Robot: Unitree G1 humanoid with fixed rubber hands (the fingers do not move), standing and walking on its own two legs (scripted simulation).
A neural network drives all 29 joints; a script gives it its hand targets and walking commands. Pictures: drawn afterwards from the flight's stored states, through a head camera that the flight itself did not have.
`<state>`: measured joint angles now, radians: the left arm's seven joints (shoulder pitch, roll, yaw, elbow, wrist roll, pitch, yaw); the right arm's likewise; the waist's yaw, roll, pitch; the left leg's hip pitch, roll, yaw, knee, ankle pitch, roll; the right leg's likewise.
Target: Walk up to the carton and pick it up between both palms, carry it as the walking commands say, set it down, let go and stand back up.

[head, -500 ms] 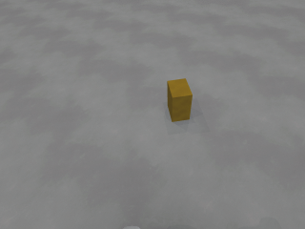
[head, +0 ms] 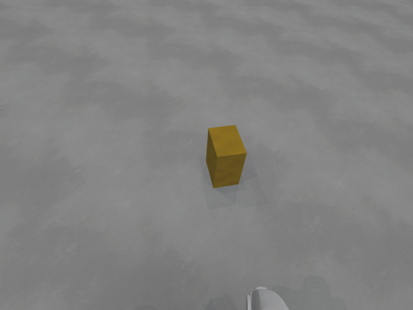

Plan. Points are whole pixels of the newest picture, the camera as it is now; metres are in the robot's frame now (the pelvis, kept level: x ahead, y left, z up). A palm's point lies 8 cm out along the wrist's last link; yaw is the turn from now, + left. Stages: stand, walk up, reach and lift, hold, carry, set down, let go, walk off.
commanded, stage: walk up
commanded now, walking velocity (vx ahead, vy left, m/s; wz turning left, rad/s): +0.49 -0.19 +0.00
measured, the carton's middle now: (224, 157) +0.97 -0.12 -0.64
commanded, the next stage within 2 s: none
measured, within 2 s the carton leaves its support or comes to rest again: neither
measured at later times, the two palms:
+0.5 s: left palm (131, 281) +0.20 +0.18 -0.12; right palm (336, 229) +0.33 -0.32 -0.14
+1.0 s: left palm (132, 191) +0.45 +0.23 -0.16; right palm (315, 208) +0.38 -0.27 -0.11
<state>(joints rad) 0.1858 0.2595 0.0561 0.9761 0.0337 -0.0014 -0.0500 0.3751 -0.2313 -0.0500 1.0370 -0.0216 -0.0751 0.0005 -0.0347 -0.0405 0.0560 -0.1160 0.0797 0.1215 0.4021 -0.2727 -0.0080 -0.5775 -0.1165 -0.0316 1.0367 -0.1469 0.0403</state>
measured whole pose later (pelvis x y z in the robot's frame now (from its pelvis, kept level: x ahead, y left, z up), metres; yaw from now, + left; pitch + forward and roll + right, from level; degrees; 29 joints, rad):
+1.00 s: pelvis +0.42 -0.02 +0.00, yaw +0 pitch +0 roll -3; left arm 0.23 0.24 0.07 1.06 0.03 0.03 -0.02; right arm 0.36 -0.18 -0.05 1.07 -0.02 -0.06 -0.02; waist -0.03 -0.05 0.06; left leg -0.22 0.10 0.13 0.41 -0.18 0.02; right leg -0.49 -0.08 -0.03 1.03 -0.24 0.05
